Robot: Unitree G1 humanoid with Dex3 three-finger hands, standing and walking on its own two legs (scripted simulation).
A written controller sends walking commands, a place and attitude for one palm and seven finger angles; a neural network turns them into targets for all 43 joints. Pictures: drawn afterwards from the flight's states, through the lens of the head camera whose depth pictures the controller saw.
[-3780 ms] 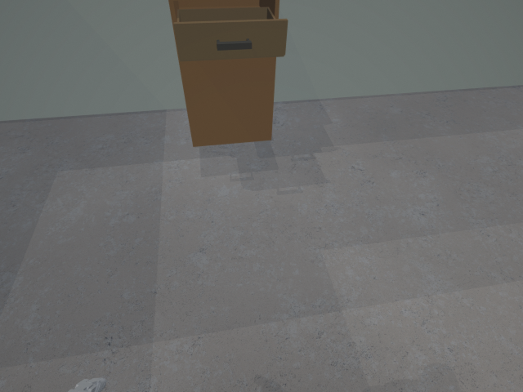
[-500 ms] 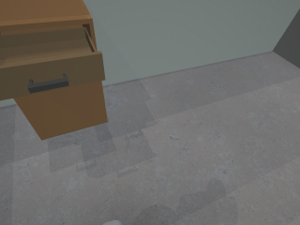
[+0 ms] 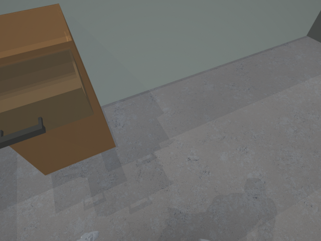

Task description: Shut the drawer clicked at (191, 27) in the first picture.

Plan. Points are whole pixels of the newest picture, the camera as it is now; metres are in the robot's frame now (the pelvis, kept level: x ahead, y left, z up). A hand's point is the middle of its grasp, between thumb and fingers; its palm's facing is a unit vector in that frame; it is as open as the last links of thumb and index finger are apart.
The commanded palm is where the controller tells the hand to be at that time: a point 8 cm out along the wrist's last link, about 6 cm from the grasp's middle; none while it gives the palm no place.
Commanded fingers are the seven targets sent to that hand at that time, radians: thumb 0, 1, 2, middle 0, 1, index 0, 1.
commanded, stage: turn to face it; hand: left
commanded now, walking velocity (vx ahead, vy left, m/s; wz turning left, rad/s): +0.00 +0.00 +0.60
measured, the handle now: (21, 131) +0.44 +0.47 -0.02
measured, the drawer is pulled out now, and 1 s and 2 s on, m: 0.28 0.28 0.28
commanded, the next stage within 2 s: take the last steps up to it in 0.76 s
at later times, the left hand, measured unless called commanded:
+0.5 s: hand out of the picture +0.04 +0.27 -0.16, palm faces +0.32 -0.92 -0.24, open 7.4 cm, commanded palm none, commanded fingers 0.00 0.90 0.90 -0.20 -0.30 -0.20 -0.30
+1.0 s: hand out of the picture +0.00 +0.17 -0.14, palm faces +0.50 -0.83 -0.26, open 7.3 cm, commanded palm none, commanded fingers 0.00 0.90 0.90 -0.20 -0.30 -0.20 -0.30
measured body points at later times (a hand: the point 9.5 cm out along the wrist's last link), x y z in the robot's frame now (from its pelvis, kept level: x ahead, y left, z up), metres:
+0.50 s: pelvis +0.03 +0.04 +0.01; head +0.06 +0.07 +0.46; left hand +0.02 +0.31 -0.14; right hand +0.18 -0.19 -0.11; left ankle +0.02 +0.13 -0.73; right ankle +0.05 -0.11 -0.65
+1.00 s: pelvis +0.04 -0.02 +0.02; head +0.06 -0.04 +0.47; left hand -0.02 +0.22 -0.12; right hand +0.20 -0.22 -0.14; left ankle -0.06 +0.11 -0.65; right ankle +0.08 -0.10 -0.73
